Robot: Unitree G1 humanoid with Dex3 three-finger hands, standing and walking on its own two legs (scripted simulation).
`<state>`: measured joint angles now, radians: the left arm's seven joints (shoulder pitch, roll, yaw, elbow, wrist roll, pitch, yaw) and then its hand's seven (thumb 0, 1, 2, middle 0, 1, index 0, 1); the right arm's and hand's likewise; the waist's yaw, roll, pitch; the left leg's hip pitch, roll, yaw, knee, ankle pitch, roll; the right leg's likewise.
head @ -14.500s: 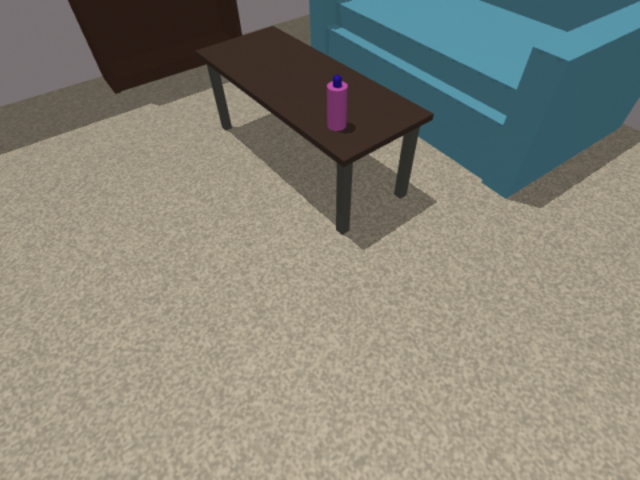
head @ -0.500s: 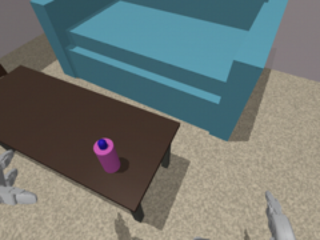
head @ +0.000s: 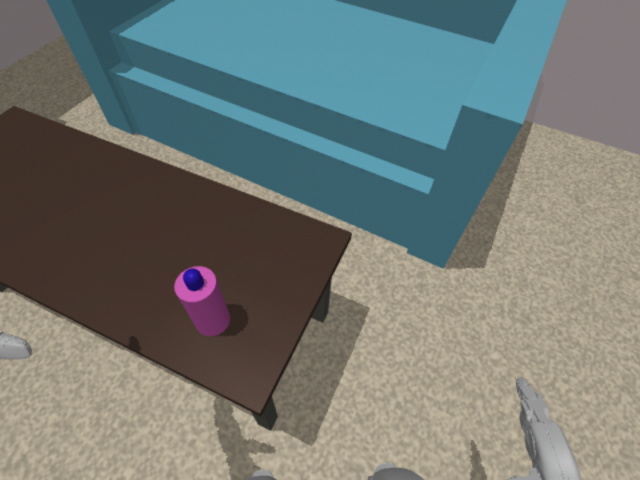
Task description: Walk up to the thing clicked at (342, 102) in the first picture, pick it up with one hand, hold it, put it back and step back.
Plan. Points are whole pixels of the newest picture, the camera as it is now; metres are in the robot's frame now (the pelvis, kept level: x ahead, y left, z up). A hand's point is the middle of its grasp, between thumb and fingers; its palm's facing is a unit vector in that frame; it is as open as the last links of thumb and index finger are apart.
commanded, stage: go down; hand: left
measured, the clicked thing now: (202, 298) +0.46 +0.21 -0.21
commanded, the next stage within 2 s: approach in 0.40 s
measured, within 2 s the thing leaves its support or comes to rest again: neither
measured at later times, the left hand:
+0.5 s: hand out of the picture +0.36 +0.38 +0.06, palm faces +0.23 -0.97 -0.09, open 17.7 cm
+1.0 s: hand (102, 299) +0.41 +0.33 -0.09, palm faces +0.22 -0.97 +0.07, open 17.7 cm
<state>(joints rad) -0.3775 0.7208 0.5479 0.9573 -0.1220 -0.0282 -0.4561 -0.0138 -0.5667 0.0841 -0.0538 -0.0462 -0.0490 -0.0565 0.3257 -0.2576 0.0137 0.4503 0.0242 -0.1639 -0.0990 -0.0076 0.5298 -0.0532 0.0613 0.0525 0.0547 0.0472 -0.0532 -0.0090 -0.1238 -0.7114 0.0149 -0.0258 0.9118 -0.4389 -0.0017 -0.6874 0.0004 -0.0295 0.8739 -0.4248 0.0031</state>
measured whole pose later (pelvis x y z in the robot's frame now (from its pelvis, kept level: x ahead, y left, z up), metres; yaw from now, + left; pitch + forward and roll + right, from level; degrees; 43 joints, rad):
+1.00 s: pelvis -0.03 +0.01 -0.07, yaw -2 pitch +26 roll -5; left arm -0.60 0.72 0.70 1.19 -0.20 -0.52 -0.46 -0.02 -0.61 0.00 -0.07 -0.05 -0.07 -0.05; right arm 0.32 -0.31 -0.03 0.16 -0.05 -0.18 0.01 -0.01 0.53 -0.05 0.06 0.05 0.06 0.05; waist -0.22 -0.07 -0.13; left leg -1.22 0.04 -0.07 1.31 -0.54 0.00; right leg -1.17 0.02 -0.07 1.22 -0.51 0.00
